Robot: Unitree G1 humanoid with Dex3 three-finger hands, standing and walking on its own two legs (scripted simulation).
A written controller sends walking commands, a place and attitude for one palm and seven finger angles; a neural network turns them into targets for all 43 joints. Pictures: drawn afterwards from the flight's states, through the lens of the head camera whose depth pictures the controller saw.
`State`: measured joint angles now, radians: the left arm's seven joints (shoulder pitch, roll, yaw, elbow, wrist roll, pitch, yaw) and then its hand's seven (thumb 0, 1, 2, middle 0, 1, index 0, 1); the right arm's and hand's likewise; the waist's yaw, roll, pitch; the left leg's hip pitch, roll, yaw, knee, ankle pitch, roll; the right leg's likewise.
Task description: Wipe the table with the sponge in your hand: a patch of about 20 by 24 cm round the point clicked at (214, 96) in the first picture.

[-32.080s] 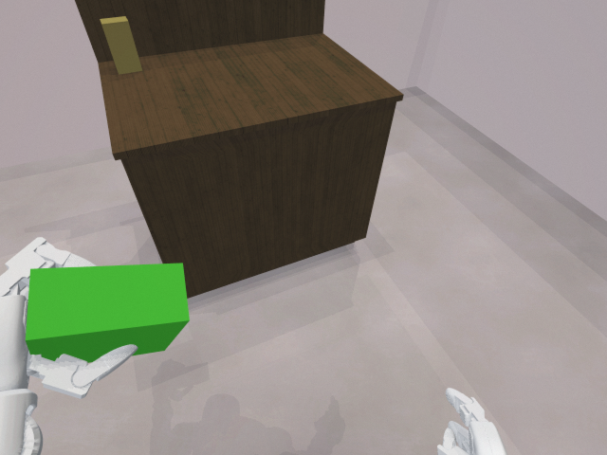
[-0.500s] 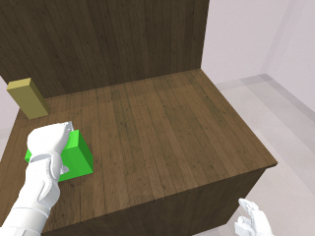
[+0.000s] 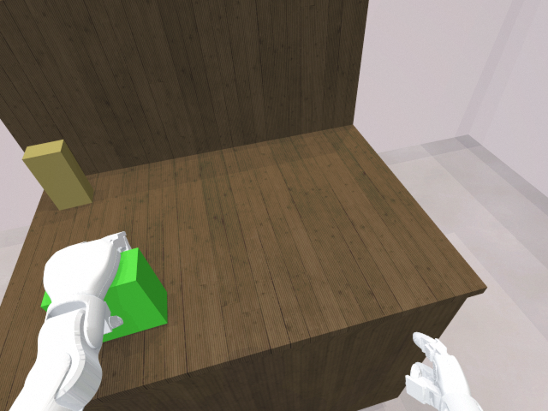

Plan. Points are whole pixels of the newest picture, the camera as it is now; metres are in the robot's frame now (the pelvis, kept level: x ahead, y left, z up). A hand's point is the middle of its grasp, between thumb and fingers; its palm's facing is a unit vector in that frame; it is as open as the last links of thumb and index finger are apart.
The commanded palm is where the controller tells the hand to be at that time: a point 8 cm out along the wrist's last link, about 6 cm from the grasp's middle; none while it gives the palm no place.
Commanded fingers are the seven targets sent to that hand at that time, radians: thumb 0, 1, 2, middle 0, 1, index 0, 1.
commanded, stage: lift the sponge slowly off the table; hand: left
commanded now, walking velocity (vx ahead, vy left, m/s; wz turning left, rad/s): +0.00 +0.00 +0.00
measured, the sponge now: (118, 305) +0.25 +0.29 +0.02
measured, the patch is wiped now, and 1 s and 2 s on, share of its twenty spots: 1.00 1.00 1.00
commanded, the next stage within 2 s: none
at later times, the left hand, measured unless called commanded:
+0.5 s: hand (110, 301) +0.23 +0.26 +0.07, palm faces +0.00 -0.10 -0.99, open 10.3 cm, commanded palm +0.21 +0.26 +0.14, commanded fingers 0.00 0.10 1.30 -1.20 -1.60 -1.20 -1.60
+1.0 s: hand (99, 287) +0.23 +0.27 +0.10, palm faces +0.01 -0.09 -1.00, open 10.3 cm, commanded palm +0.21 +0.26 +0.18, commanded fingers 0.00 0.10 1.30 -1.20 -1.60 -1.20 -1.60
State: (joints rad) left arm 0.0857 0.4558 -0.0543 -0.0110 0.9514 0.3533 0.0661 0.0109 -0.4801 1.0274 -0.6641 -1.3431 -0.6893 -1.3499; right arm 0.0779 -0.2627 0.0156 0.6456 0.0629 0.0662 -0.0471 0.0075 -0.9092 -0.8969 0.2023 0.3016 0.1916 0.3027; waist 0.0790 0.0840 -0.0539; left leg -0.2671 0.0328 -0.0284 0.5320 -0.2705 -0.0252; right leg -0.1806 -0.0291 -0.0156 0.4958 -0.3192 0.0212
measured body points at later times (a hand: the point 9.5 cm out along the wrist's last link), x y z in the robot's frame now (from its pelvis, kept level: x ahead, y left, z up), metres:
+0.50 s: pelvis -0.01 -0.01 +0.00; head -0.03 -0.05 +0.45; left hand +0.22 +0.27 +0.13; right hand +0.22 -0.22 -0.09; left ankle +0.01 +0.14 -0.74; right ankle -0.04 -0.14 -0.74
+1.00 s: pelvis -0.02 -0.02 +0.00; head -0.05 -0.06 +0.45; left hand +0.23 +0.27 +0.16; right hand +0.22 -0.23 -0.08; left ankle +0.01 +0.14 -0.74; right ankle -0.04 -0.14 -0.74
